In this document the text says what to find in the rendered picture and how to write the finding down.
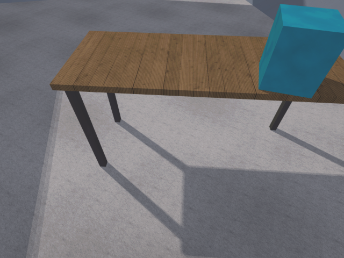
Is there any table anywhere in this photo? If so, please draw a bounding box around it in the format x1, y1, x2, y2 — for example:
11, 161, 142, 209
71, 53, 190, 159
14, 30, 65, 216
49, 31, 344, 167

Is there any carton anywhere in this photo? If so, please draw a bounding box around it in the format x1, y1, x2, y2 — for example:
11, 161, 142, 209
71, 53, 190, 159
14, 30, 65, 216
259, 4, 344, 98

